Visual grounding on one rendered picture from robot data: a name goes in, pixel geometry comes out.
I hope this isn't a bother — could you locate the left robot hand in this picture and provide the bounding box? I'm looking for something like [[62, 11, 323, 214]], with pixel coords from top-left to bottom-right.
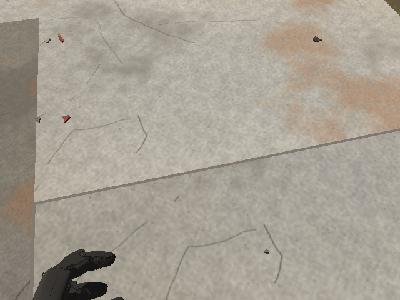
[[32, 249, 124, 300]]

